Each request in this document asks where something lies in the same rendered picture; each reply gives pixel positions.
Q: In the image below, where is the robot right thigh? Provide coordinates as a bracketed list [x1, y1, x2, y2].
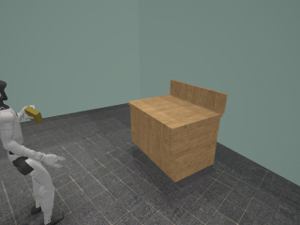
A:
[17, 157, 53, 198]

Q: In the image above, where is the robot left forearm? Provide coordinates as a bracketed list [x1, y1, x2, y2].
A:
[17, 112, 23, 121]

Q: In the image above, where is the right robot foot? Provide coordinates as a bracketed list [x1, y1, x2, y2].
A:
[40, 214, 65, 225]

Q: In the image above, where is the sponge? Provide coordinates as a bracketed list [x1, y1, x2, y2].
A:
[24, 106, 43, 124]

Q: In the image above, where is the robot right upper arm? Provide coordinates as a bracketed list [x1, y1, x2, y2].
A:
[0, 111, 17, 151]

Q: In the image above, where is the left robot hand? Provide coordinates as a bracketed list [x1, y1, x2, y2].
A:
[20, 105, 36, 120]

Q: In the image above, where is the robot right forearm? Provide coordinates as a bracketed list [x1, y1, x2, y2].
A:
[7, 142, 46, 161]

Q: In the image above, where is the right robot hand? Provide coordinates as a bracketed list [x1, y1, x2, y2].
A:
[42, 154, 66, 168]

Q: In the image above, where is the table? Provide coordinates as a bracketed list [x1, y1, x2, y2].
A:
[127, 80, 228, 183]

